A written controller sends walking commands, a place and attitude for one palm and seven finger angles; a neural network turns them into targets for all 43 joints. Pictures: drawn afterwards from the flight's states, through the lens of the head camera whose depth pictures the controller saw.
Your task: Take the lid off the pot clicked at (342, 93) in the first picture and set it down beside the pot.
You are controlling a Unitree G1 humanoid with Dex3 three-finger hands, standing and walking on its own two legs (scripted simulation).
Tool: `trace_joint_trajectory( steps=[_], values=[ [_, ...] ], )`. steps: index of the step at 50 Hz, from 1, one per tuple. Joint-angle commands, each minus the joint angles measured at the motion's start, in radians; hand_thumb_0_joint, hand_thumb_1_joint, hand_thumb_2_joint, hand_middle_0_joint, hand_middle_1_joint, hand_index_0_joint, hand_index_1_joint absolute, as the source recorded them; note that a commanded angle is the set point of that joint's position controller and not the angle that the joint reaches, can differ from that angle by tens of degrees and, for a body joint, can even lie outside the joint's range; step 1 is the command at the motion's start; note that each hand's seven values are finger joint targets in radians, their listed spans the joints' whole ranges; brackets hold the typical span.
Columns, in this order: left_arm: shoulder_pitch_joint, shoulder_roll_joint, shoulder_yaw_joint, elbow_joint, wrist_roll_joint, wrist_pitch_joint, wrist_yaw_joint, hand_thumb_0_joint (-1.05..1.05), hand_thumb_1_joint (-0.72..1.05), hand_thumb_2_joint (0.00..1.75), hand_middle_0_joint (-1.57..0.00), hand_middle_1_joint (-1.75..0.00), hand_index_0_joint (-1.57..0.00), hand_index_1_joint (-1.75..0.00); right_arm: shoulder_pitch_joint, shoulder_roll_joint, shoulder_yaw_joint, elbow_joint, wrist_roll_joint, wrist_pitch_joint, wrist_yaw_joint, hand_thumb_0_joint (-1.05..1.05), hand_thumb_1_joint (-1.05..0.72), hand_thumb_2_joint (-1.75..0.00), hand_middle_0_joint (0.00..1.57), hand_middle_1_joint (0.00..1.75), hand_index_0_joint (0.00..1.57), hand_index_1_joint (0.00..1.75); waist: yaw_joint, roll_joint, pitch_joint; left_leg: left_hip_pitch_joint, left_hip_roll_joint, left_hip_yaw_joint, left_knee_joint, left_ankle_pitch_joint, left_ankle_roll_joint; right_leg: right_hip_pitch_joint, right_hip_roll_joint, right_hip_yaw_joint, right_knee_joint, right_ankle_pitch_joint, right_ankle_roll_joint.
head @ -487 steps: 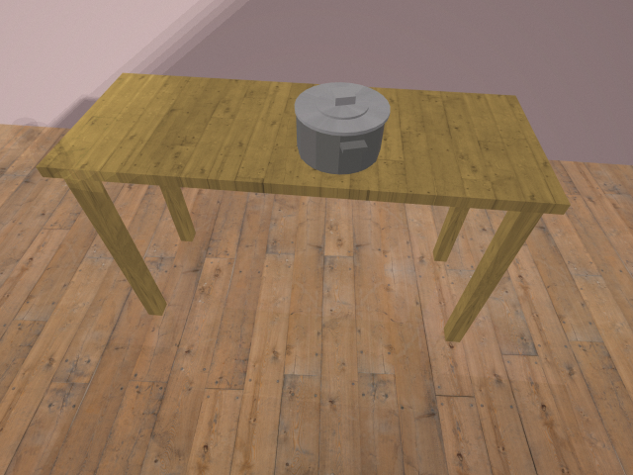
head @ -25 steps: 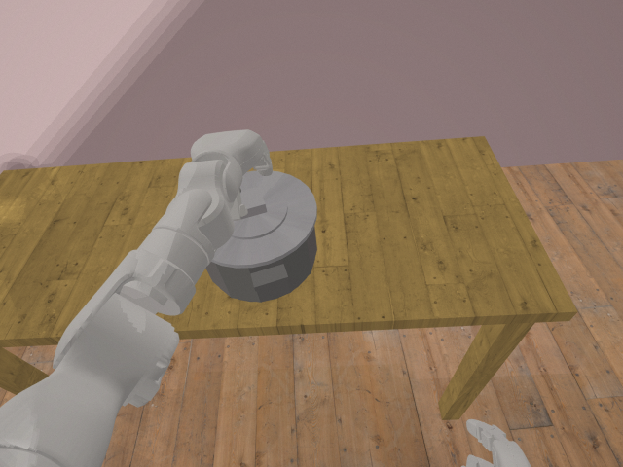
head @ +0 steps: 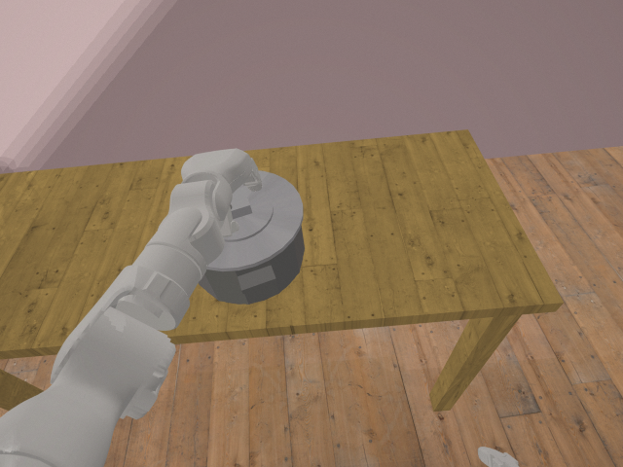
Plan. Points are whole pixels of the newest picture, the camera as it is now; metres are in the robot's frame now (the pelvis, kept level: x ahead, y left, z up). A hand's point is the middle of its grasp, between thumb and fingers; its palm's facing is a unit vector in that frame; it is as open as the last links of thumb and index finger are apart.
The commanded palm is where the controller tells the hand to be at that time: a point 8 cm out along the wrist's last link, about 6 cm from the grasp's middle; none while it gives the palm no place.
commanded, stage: lower the open fingers around the knob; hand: left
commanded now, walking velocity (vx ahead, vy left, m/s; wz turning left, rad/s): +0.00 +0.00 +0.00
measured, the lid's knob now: (234, 204) +0.49 +0.12 +0.06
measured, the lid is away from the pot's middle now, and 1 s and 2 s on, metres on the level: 0.00 0.00 0.00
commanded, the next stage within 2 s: close the fingers and squeeze the knob in 0.56 s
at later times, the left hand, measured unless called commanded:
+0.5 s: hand (227, 207) +0.46 +0.12 +0.09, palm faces -0.32 -0.04 -0.95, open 10.1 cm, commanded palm +0.44 +0.12 +0.14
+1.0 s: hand (231, 213) +0.45 +0.11 +0.08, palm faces -0.32 -0.06 -0.95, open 9.6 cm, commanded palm +0.44 +0.12 +0.14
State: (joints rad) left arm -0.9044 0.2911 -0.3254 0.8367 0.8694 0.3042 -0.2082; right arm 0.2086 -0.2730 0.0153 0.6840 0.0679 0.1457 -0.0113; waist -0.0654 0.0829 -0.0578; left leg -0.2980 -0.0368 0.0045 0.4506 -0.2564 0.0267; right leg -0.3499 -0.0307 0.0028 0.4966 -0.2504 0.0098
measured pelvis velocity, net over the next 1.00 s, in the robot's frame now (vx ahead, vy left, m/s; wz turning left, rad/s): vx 0.00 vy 0.00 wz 0.00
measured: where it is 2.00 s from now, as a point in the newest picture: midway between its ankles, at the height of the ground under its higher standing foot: outside the picture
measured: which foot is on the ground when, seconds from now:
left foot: down 0.00-1.00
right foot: down 0.00-1.00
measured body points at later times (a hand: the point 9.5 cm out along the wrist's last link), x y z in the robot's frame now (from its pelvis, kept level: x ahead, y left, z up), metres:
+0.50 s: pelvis +0.00 +0.01 +0.00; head +0.04 -0.03 +0.45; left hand +0.47 +0.12 +0.14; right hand +0.10 -0.24 -0.14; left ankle -0.02 +0.11 -0.74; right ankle +0.00 -0.13 -0.74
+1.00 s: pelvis +0.00 +0.00 +0.00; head +0.03 -0.03 +0.45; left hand +0.46 +0.11 +0.14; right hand +0.11 -0.24 -0.14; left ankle -0.02 +0.11 -0.74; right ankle +0.00 -0.13 -0.74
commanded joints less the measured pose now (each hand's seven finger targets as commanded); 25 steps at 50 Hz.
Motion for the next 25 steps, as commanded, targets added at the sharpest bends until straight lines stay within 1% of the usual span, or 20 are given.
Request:
trace_joint_trajectory(
  steps=[1, 2, 3, 4, 5, 6, 8, 9, 11, 14, 15, 16, 17, 18, 19, 20, 21, 22, 23, 25],
  values=[
    [-0.463, 0.147, 0.036, -0.117, 0.027, -0.006, 0.027, 0.0, -0.29, 1.41, -0.83, -0.08, -0.83, -0.08, -0.069, -0.096, -0.027, -0.131, 0.008, -0.029, -0.008, 0.0, -0.9, -0.9, 0.2, 0.3, 0.2, 0.3, -0.003, -0.14, -0.334, 0.106, -0.008, 0.006, -0.016, 0.289, 0.04, 0.146, 0.024, -0.037, -0.019, 0.355, -0.037],
    [-0.484, 0.126, 0.018, -0.122, 0.028, -0.007, 0.026, 0.0, -0.29, 1.41, -0.83, -0.08, -0.83, -0.08, -0.065, -0.097, -0.031, -0.126, 0.009, -0.026, -0.006, 0.0, -0.9, -0.9, 0.2, 0.3, 0.2, 0.3, -0.012, -0.14, -0.329, 0.114, -0.002, 0.005, -0.014, 0.286, 0.039, 0.125, 0.025, -0.038, -0.02, 0.342, -0.037],
    [-0.505, 0.143, 0.045, -0.157, 0.016, -0.02, 0.026, 0.0, -0.29, 1.41, -0.83, -0.08, -0.83, -0.08, -0.063, -0.098, -0.035, -0.133, 0.003, -0.028, -0.007, 0.0, -0.9, -0.9, 0.2, 0.3, 0.2, 0.3, -0.008, -0.146, -0.356, 0.122, -0.002, -0.001, -0.01, 0.304, 0.042, 0.137, 0.023, -0.038, -0.02, 0.351, -0.04],
    [-0.481, 0.16, 0.055, -0.125, 0.017, -0.021, 0.029, 0.0, -0.29, 1.41, -0.83, -0.08, -0.83, -0.08, -0.064, -0.1, -0.033, -0.133, 0.003, -0.027, -0.009, 0.0, -0.9, -0.9, 0.2, 0.3, 0.2, 0.3, -0.006, -0.137, -0.359, 0.118, -0.005, 0.001, -0.007, 0.291, 0.041, 0.139, 0.024, -0.034, -0.016, 0.344, -0.039],
    [-0.483, 0.172, 0.069, -0.105, 0.016, -0.022, 0.033, 0.0, -0.29, 1.41, -0.83, -0.08, -0.83, -0.08, -0.054, -0.102, -0.032, -0.124, 0.004, -0.024, -0.011, 0.0, -0.9, -0.9, 0.2, 0.3, 0.2, 0.3, -0.008, -0.16, -0.359, 0.112, -0.004, 0.002, -0.005, 0.293, 0.041, 0.143, 0.024, -0.036, -0.014, 0.351, -0.038],
    [-0.48, 0.146, 0.043, -0.091, 0.021, -0.021, 0.034, 0.0, -0.29, 1.41, -0.83, -0.08, -0.83, -0.08, -0.056, -0.1, -0.031, -0.123, 0.005, -0.021, -0.011, 0.0, -0.9, -0.9, 0.2, 0.3, 0.2, 0.3, -0.011, -0.141, -0.357, 0.113, -0.004, 0.004, -0.006, 0.293, 0.038, 0.129, 0.025, -0.036, -0.011, 0.345, -0.038],
    [-0.505, 0.128, 0.037, -0.102, 0.01, -0.03, 0.035, 0.0, -0.29, 1.41, -0.83, -0.08, -0.83, -0.08, -0.053, -0.101, -0.033, -0.124, 0.002, -0.02, -0.011, 0.0, -0.9, -0.9, 0.2, 0.3, 0.2, 0.3, -0.018, -0.151, -0.351, 0.107, -0.002, 0.001, -0.001, 0.3, 0.041, 0.122, 0.023, -0.036, -0.017, 0.353, -0.039],
    [-0.519, 0.163, 0.061, -0.097, 0.018, -0.031, 0.042, 0.0, -0.29, 1.41, -0.83, -0.08, -0.83, -0.08, -0.049, -0.102, -0.034, -0.117, 0.001, -0.019, -0.013, 0.0, -0.9, -0.9, 0.2, 0.3, 0.2, 0.3, -0.015, -0.148, -0.362, 0.111, 0.0, 0.001, -0.002, 0.29, 0.04, 0.127, 0.025, -0.036, -0.012, 0.344, -0.039],
    [-0.521, 0.135, 0.037, -0.079, 0.022, -0.028, 0.046, 0.0, -0.29, 1.41, -0.83, -0.08, -0.83, -0.08, -0.045, -0.097, -0.032, -0.116, 0.003, -0.018, -0.014, 0.0, -0.9, -0.9, 0.2, 0.3, 0.2, 0.3, -0.019, -0.126, -0.35, 0.116, -0.002, 0.002, -0.002, 0.292, 0.038, 0.108, 0.026, -0.038, -0.013, 0.338, -0.039],
    [-0.539, 0.171, 0.068, -0.064, 0.028, -0.035, 0.057, 0.0, -0.29, 1.41, -0.83, -0.08, -0.83, -0.08, -0.036, -0.101, -0.032, -0.108, -0.001, -0.02, -0.016, 0.0, -0.9, -0.9, 0.2, 0.3, 0.2, 0.3, -0.019, -0.135, -0.372, 0.11, 0.0, -0.003, 0.003, 0.296, 0.038, 0.118, 0.028, -0.036, -0.006, 0.341, -0.042],
    [-0.501, 0.136, 0.045, -0.028, 0.027, -0.028, 0.056, 0.0, -0.29, 1.41, -0.83, -0.08, -0.83, -0.08, -0.034, -0.098, -0.032, -0.108, 0.001, -0.02, -0.016, 0.0, -0.9, -0.9, 0.2, 0.3, 0.2, 0.3, -0.02, -0.135, -0.351, 0.105, -0.001, 0.003, 0.004, 0.301, 0.038, 0.105, 0.029, -0.038, -0.008, 0.344, -0.041],
    [-0.492, 0.138, 0.05, -0.014, 0.027, -0.023, 0.056, 0.0, -0.29, 1.41, -0.83, -0.08, -0.83, -0.08, -0.028, -0.102, -0.032, -0.104, 0.001, -0.018, -0.014, 0.0, -0.9, -0.9, 0.2, 0.3, 0.2, 0.3, -0.02, -0.157, -0.343, 0.095, 0.001, 0.001, 0.002, 0.299, 0.037, 0.104, 0.03, -0.041, -0.009, 0.344, -0.04],
    [-0.496, 0.136, 0.046, -0.019, 0.025, -0.021, 0.055, 0.0, -0.29, 1.41, -0.83, -0.08, -0.83, -0.08, -0.032, -0.103, -0.031, -0.107, 0.001, -0.017, -0.012, 0.0, -0.9, -0.9, 0.2, 0.3, 0.2, 0.3, -0.019, -0.145, -0.341, 0.091, 0.001, 0.002, 0.001, 0.296, 0.036, 0.105, 0.029, -0.041, -0.008, 0.342, -0.04],
    [-0.496, 0.162, 0.078, -0.04, 0.019, -0.029, 0.054, 0.0, -0.29, 1.41, -0.83, -0.08, -0.83, -0.08, -0.034, -0.105, -0.034, -0.113, -0.002, -0.018, -0.013, 0.0, -0.9, -0.9, 0.2, 0.3, 0.2, 0.3, -0.012, -0.158, -0.366, 0.089, 0.002, -0.002, 0.005, 0.318, 0.039, 0.126, 0.026, -0.037, -0.006, 0.361, -0.042],
    [-0.495, 0.18, 0.084, -0.049, 0.027, -0.03, 0.055, 0.0, -0.29, 1.41, -0.83, -0.08, -0.83, -0.08, -0.037, -0.105, -0.032, -0.117, -0.003, -0.017, -0.012, 0.0, -0.9, -0.9, 0.2, 0.3, 0.2, 0.3, -0.007, -0.139, -0.382, 0.095, 0.001, -0.001, 0.004, 0.323, 0.038, 0.138, 0.025, -0.035, 0.0, 0.371, -0.041],
    [-0.503, 0.147, 0.056, -0.081, 0.027, -0.033, 0.054, 0.0, -0.29, 1.41, -0.83, -0.08, -0.83, -0.08, -0.037, -0.098, -0.034, -0.121, -0.004, -0.018, -0.009, 0.0, -0.9, -0.9, 0.2, 0.3, 0.2, 0.3, -0.01, -0.117, -0.404, 0.121, 0.001, -0.001, 0.008, 0.349, 0.038, 0.133, 0.025, -0.036, 0.001, 0.38, -0.041],
    [-0.48, 0.13, 0.044, -0.074, 0.03, -0.031, 0.052, 0.0, -0.29, 1.41, -0.83, -0.08, -0.83, -0.08, -0.036, -0.096, -0.035, -0.121, -0.002, -0.017, -0.006, 0.0, -0.9, -0.9, 0.2, 0.3, 0.2, 0.3, -0.011, -0.135, -0.399, 0.128, 0.003, -0.005, 0.013, 0.369, 0.038, 0.126, 0.028, -0.04, 0.002, 0.384, -0.041],
    [-0.479, 0.133, 0.046, -0.09, 0.029, -0.03, 0.053, 0.0, -0.29, 1.41, -0.83, -0.08, -0.83, -0.08, -0.038, -0.097, -0.035, -0.123, 0.0, -0.014, -0.002, 0.0, -0.9, -0.9, 0.2, 0.3, 0.2, 0.3, -0.009, -0.123, -0.384, 0.13, 0.006, -0.006, 0.01, 0.384, 0.036, 0.117, 0.028, -0.043, 0.001, 0.384, -0.042],
    [-0.459, 0.099, 0.032, -0.082, 0.018, -0.031, 0.049, 0.0, -0.29, 1.41, -0.83, -0.08, -0.83, -0.08, -0.043, -0.096, -0.037, -0.128, -0.002, -0.014, -0.001, 0.0, -0.9, -0.9, 0.2, 0.3, 0.2, 0.3, -0.011, -0.146, -0.373, 0.116, 0.005, -0.009, 0.015, 0.39, 0.039, 0.114, 0.029, -0.043, -0.003, 0.386, -0.042],
    [-0.493, 0.129, 0.049, -0.092, 0.017, -0.025, 0.055, 0.0, -0.29, 1.41, -0.83, -0.08, -0.83, -0.08, -0.034, -0.101, -0.038, -0.116, -0.001, -0.01, 0.001, 0.0, -0.9, -0.9, 0.2, 0.3, 0.2, 0.3, -0.015, -0.137, -0.365, 0.12, 0.007, -0.004, 0.009, 0.352, 0.037, 0.106, 0.031, -0.045, -0.004, 0.368, -0.041]
  ],
)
